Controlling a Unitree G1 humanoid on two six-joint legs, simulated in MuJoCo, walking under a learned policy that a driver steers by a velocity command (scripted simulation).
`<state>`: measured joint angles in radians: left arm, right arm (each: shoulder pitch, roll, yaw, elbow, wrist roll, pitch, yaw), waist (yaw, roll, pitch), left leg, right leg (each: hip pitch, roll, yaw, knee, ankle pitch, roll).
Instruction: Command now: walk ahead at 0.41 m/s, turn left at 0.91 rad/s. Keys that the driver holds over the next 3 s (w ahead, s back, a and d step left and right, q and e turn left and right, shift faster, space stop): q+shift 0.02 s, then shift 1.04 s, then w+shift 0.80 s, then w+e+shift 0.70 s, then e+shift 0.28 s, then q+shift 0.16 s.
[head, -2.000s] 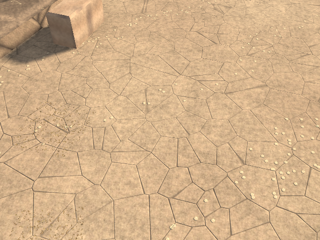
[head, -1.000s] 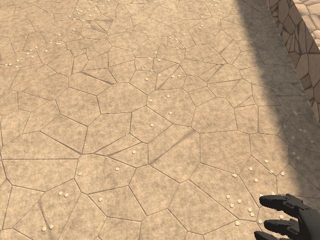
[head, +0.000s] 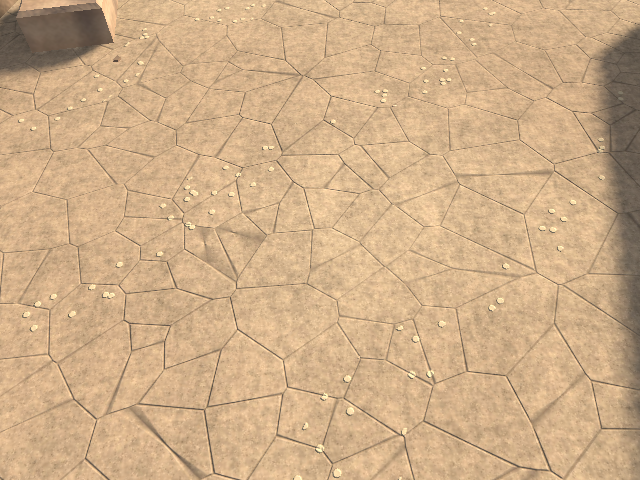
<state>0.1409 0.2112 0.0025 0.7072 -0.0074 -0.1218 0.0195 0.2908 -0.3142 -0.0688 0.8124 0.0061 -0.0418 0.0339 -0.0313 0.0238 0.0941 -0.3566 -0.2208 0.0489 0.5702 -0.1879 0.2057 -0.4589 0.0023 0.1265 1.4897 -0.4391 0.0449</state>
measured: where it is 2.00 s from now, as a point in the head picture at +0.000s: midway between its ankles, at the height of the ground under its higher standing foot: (344, 337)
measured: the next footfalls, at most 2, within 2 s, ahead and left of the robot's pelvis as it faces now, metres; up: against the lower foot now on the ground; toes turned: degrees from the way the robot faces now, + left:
right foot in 0.24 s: +0.37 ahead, -0.14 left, +0.00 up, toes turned +15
left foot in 0.58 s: +0.24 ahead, +0.06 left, +0.00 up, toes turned +10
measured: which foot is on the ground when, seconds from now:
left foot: down 0.00-0.24, up 0.26-0.56, down 0.58-1.00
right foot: up 0.00-0.22, down 0.24-1.00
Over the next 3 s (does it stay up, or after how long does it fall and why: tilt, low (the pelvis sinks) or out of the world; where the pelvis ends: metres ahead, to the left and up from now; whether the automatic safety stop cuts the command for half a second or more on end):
stays up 1.65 0.01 0.02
